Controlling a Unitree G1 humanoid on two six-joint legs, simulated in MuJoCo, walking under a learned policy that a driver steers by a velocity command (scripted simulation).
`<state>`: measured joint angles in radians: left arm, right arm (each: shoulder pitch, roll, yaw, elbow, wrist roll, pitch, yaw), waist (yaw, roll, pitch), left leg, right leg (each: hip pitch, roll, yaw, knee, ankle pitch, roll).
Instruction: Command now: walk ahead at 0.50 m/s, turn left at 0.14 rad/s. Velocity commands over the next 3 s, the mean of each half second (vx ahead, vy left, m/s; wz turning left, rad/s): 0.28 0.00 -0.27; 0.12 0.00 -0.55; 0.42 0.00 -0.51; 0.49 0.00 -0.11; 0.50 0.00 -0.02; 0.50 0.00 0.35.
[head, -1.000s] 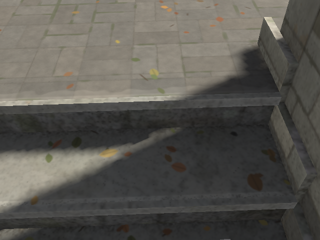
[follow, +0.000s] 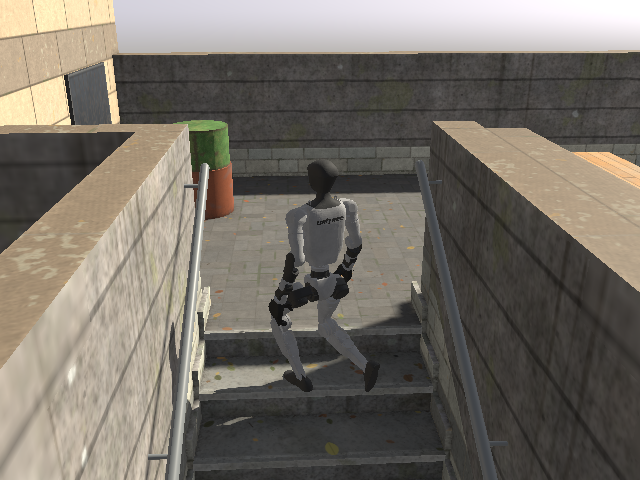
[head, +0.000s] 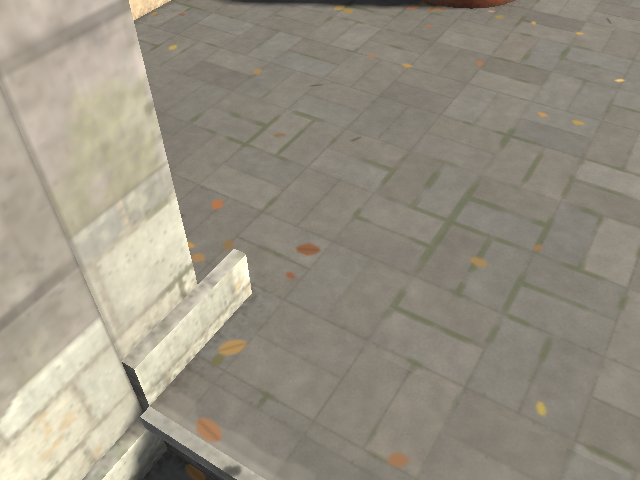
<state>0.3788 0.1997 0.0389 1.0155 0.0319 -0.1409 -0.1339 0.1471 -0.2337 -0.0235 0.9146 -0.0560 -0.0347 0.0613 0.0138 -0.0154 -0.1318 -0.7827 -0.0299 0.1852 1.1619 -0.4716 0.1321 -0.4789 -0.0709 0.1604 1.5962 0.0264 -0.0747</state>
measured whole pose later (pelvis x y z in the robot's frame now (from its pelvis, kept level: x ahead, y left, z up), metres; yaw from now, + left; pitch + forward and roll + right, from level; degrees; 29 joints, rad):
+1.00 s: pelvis +0.38 +0.02 +0.23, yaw -28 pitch +3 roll +1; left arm 0.18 0.26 0.04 0.85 0.03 -0.09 -0.03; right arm 0.19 -0.23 -0.02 0.82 -0.03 -0.15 -0.01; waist -0.04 -0.03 -0.07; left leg -0.49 -0.02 0.02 0.80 -0.38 0.05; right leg -0.67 0.12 0.18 1.23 -0.39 -0.05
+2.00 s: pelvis +0.75 -0.37 +0.24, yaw -47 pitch +2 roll -1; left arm 0.45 0.20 0.07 1.01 0.00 -0.06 0.02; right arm -0.07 -0.20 -0.04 0.76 0.03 -0.11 0.02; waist 0.06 0.00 0.02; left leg -0.52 -0.01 0.03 0.52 -0.04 0.09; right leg 0.07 0.05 0.00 0.50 -0.50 -0.05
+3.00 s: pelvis +1.06 -0.79 +0.26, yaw -34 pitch +2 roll -1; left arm 0.34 0.22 0.07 0.97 0.00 -0.08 0.04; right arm 0.04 -0.22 -0.07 0.83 0.02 -0.04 0.05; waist 0.06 0.03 0.00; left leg -0.66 0.06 0.02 0.67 0.00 0.08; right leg 0.10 0.03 -0.26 0.23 -0.36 -0.02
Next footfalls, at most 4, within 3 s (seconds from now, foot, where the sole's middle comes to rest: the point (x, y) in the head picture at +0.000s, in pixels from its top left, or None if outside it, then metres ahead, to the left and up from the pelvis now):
0.40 right None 0.38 -0.12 -0.51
0.90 left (296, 463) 0.49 0.09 -0.51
1.46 right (530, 433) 0.55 -0.32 -0.51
1.98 left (547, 266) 0.94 -0.45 -0.51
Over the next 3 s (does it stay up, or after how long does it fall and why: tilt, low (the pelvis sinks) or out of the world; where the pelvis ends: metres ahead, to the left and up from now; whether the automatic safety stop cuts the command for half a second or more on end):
stays up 1.06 -0.79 0.26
